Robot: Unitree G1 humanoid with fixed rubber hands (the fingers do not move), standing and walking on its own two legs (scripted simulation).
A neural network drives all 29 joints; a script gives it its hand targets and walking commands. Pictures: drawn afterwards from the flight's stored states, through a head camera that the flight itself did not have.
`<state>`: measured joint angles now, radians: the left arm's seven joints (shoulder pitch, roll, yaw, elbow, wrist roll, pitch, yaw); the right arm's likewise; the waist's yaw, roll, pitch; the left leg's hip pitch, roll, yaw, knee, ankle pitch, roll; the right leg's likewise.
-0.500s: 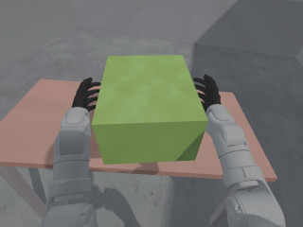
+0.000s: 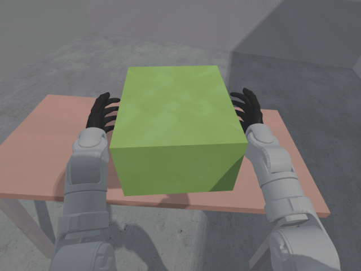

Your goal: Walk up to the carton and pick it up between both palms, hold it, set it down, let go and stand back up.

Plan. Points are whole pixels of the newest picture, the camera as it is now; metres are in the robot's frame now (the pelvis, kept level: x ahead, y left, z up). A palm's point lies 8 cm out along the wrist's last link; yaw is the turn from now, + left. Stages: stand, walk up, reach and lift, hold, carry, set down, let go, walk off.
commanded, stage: hold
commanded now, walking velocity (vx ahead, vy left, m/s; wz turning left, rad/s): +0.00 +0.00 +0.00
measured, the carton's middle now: (175, 123) +0.42 -0.01 +0.14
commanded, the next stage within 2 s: none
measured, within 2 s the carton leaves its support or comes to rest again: neither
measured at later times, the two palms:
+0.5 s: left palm (96, 128) +0.36 +0.16 +0.18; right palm (250, 123) +0.37 -0.17 +0.19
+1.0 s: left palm (96, 129) +0.36 +0.16 +0.18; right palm (250, 124) +0.37 -0.17 +0.18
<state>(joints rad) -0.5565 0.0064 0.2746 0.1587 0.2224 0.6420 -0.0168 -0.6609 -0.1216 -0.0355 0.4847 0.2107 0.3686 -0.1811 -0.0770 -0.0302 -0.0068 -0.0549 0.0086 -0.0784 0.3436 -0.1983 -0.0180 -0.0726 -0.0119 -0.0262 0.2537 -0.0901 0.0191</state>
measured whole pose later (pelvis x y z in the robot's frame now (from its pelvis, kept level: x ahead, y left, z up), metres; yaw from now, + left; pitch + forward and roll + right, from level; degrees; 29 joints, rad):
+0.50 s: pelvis +0.00 +0.00 +0.00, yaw +0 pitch -5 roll -1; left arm -0.59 0.01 0.28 0.20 0.23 0.64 -0.02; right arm -0.68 -0.11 -0.06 0.53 0.19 0.35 -0.17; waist -0.07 -0.03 -0.01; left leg -0.06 0.00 -0.07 0.34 -0.19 -0.02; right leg -0.08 -0.02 -0.02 0.26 -0.09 0.02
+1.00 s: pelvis +0.00 +0.00 +0.00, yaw +0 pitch -5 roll -1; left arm -0.58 0.02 0.27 0.20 0.22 0.63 -0.01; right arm -0.67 -0.12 -0.05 0.51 0.20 0.35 -0.17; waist -0.07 -0.03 -0.01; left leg -0.07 0.00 -0.07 0.34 -0.19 -0.02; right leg -0.09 -0.01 -0.02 0.26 -0.09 0.02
